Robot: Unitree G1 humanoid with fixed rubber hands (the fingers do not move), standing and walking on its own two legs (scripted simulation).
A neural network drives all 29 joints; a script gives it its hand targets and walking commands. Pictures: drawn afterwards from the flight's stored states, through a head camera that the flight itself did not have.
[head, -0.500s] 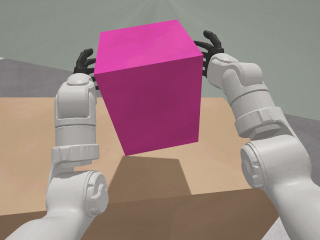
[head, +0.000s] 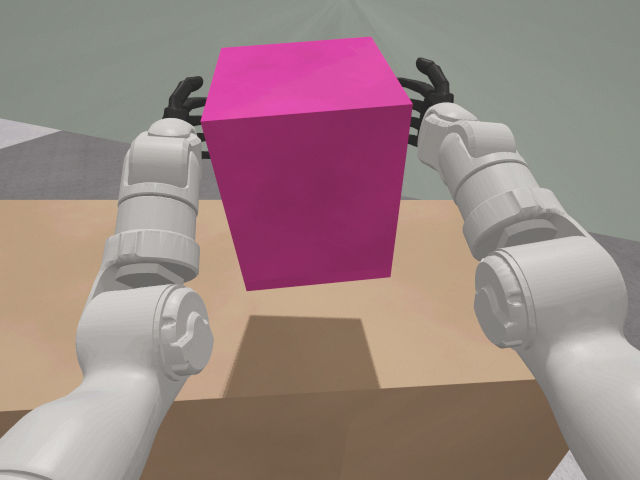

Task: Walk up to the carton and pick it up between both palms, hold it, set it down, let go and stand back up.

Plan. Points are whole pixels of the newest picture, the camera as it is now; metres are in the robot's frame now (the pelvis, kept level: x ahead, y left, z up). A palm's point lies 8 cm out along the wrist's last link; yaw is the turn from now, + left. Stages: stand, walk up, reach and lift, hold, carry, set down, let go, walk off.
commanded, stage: set down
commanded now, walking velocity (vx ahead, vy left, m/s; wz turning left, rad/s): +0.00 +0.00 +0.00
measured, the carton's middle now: (308, 165) +0.44 +0.02 +0.28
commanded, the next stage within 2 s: none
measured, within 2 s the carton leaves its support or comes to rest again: neither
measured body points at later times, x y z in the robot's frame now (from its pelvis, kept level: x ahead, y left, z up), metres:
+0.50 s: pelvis +0.01 -0.01 +0.00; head -0.05 +0.01 +0.44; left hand +0.42 +0.18 +0.27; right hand +0.42 -0.11 +0.29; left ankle +0.01 +0.13 -0.75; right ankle -0.01 -0.10 -0.75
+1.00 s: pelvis +0.00 +0.01 +0.00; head -0.08 +0.04 +0.44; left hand +0.40 +0.20 +0.25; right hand +0.42 -0.10 +0.29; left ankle +0.01 +0.13 -0.75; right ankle -0.01 -0.10 -0.75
